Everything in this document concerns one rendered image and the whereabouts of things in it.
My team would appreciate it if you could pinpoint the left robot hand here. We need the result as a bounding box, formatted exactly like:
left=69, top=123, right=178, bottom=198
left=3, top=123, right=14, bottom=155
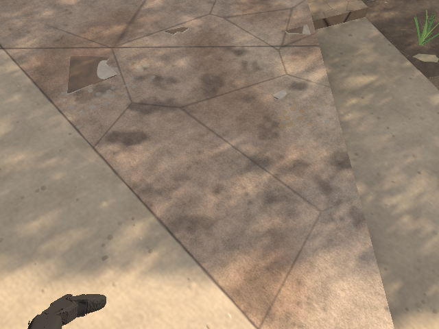
left=28, top=294, right=106, bottom=329

